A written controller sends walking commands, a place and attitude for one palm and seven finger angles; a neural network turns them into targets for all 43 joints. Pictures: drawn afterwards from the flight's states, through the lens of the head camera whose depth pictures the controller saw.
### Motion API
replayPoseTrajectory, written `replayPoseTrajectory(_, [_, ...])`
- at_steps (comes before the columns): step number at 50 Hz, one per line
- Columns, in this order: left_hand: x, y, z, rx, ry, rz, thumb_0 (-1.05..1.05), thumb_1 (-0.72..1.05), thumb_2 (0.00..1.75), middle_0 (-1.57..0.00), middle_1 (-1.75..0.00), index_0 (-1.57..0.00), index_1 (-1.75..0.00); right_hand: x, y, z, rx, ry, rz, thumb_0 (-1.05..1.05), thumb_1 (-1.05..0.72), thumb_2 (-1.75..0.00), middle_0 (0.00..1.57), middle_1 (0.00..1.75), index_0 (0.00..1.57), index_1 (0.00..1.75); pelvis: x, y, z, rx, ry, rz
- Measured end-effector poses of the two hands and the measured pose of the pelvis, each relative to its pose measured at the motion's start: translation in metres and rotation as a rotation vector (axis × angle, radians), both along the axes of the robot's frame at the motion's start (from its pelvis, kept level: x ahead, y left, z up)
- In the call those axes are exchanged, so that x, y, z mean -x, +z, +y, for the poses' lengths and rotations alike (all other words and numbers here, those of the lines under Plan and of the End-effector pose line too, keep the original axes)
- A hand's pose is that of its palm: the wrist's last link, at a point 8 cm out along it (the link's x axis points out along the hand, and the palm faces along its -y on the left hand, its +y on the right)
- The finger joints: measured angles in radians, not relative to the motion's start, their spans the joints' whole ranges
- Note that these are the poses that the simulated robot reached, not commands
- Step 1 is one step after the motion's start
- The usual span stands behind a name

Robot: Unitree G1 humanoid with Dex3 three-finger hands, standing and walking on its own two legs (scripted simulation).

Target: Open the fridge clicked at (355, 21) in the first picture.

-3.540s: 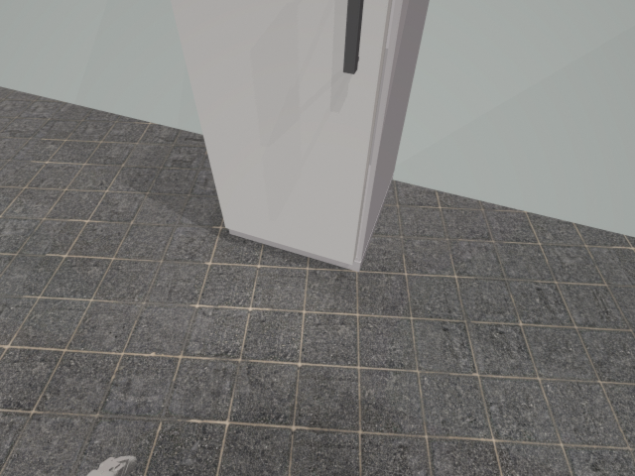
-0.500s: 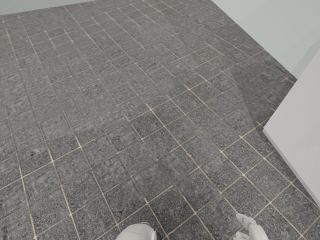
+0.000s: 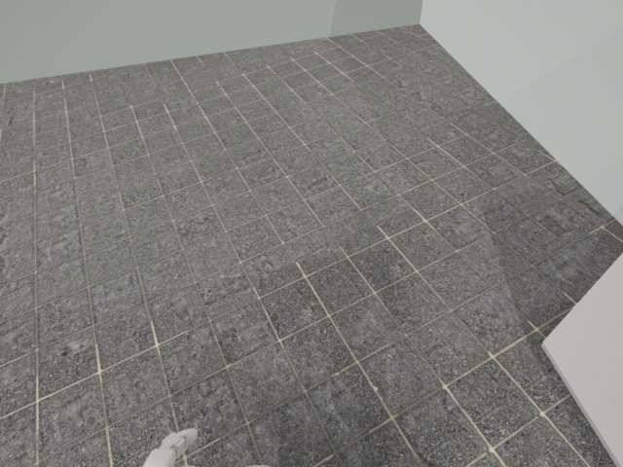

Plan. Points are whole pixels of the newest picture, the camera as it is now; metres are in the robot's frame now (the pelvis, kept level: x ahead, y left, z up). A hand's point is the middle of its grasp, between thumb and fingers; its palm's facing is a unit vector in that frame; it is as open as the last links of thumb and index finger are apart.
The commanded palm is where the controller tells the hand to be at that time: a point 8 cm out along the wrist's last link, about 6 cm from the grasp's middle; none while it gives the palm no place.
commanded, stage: walk to a spot facing it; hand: right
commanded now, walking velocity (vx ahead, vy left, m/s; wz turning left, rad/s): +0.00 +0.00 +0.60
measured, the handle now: out of the picture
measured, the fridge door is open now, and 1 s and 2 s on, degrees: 0 0 0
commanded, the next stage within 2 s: turn to face it in 0.20 s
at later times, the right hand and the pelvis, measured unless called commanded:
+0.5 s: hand (389, 369) +0.30 -0.11 -0.16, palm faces -0.23 +0.94 -0.23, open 7.4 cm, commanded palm none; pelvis +0.13 +0.03 -0.02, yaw +11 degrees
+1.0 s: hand (474, 442) +0.19 -0.23 -0.17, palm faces +0.14 +0.96 -0.25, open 7.4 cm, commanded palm none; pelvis +0.15 +0.00 +0.00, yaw -5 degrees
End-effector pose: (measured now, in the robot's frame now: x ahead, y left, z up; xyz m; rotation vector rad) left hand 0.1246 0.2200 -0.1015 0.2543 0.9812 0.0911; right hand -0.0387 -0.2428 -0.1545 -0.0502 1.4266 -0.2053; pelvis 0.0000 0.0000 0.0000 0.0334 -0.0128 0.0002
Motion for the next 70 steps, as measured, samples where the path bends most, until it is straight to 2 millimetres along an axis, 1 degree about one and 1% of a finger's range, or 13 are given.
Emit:
replayPoseTrajectory(8, [0.062,-0.007,0.019,-0.048,0.234,0.23,-0.01,0.95,0.9,-0.2,-0.3,-0.2,-0.3,-0.129,0.006,-0.005,-0.012,0.138,-0.097,0.0,-0.91,-0.9,0.2,0.3,0.19,0.29,-0.046,0.007,-0.009,-0.006,0.095,0.009])
replayPoseTrajectory(16, [0.12,-0.035,0.025,0.024,0.428,0.45,0.0,0.92,0.9,-0.2,-0.3,-0.2,-0.3,-0.273,0.008,0.037,0.011,0.347,-0.231,0.0,-0.91,-0.9,0.2,0.3,0.19,0.29,-0.09,-0.009,0.011,0.015,0.192,0.003])
replayPoseTrajectory(19, [0.127,-0.055,0.028,0.072,0.47,0.507,0.01,0.92,0.9,-0.2,-0.3,-0.2,-0.3,-0.317,0.006,0.057,0.046,0.406,-0.325,0.0,-0.91,-0.9,0.2,0.3,0.19,0.29,-0.107,-0.024,0.026,0.033,0.205,0.002])
replayPoseTrajectory(23, [0.106,-0.062,0.028,0.105,0.473,0.505,0.01,0.92,0.9,-0.2,-0.3,-0.19,-0.3,-0.34,0.017,0.074,0.058,0.427,-0.368,0.0,-0.91,-0.9,0.2,0.3,0.19,0.29,-0.119,-0.021,0.032,0.019,0.2,-0.014])
replayPoseTrajectory(28, [0.06,-0.056,0.02,0.143,0.421,0.427,0.01,0.91,0.9,-0.2,-0.3,-0.19,-0.3,-0.344,0.026,0.086,0.033,0.395,-0.37,0.0,-0.9,-0.9,0.2,0.3,0.19,0.29,-0.133,-0.01,0.033,0.015,0.154,-0.009])
replayPoseTrajectory(32, [0.024,-0.051,0.012,0.145,0.346,0.391,0.01,0.91,0.9,-0.2,-0.3,-0.19,-0.3,-0.336,0.024,0.083,0.0,0.319,-0.375,0.0,-0.9,-0.9,0.2,0.3,0.2,0.3,-0.139,-0.007,0.026,0.013,0.101,-0.008])
replayPoseTrajectory(35, [0.002,-0.047,0.013,0.098,0.283,0.384,0.02,0.93,0.9,-0.2,-0.3,-0.2,-0.3,-0.321,0.014,0.067,-0.014,0.241,-0.359,0.0,-0.9,-0.9,0.21,0.3,0.2,0.3,-0.143,-0.009,0.016,0.008,0.054,-0.006])
replayPoseTrajectory(40, [-0.031,-0.044,0.015,0.019,0.209,0.326,0.02,0.93,0.9,-0.2,-0.3,-0.2,-0.3,-0.282,-0.011,0.022,0.004,0.125,-0.257,0.0,-0.9,-0.9,0.21,0.3,0.2,0.3,-0.148,-0.02,-0.002,0.004,0.003,0.007])
replayPoseTrajectory(46, [-0.057,-0.025,0.018,-0.025,0.143,0.296,0.01,0.92,0.9,-0.2,-0.3,-0.2,-0.3,-0.237,0.002,-0.017,0.073,0.046,-0.14,0.0,-0.9,-0.9,0.2,0.3,0.19,0.29,-0.148,-0.005,-0.005,0.008,-0.045,0.026])
replayPoseTrajectory(51, [-0.081,-0.02,0.025,-0.031,0.075,0.275,0.01,0.91,0.9,-0.2,-0.3,-0.2,-0.3,-0.218,0.017,-0.029,0.122,-0.013,-0.131,0.0,-0.91,-0.9,0.2,0.3,0.19,0.29,-0.147,0.002,0.0,0.002,-0.101,0.03])
replayPoseTrajectory(56, [-0.104,-0.024,0.039,-0.022,0.007,0.249,0.01,0.91,0.9,-0.2,-0.3,-0.2,-0.3,-0.215,0.027,-0.019,0.155,-0.055,-0.179,0.0,-0.91,-0.9,0.2,0.3,0.19,0.29,-0.142,0.001,0.016,0.008,-0.164,0.028])
replayPoseTrajectory(62, [-0.134,-0.043,0.067,0.005,-0.073,0.214,0.01,0.91,0.9,-0.2,-0.3,-0.2,-0.3,-0.21,0.034,0.015,0.198,-0.099,-0.279,0.0,-0.9,-0.9,0.2,0.3,0.19,0.29,-0.135,-0.011,0.049,0.033,-0.248,0.027])
replayPoseTrajectory(70, [-0.172,-0.031,0.075,0.003,-0.199,0.198,0.01,0.91,0.9,-0.2,-0.3,-0.2,-0.3,-0.159,0.043,0.058,0.182,-0.206,-0.231,0.0,-0.9,-0.9,0.2,0.3,0.2,0.3,-0.132,0.002,0.067,0.062,-0.365,0.013])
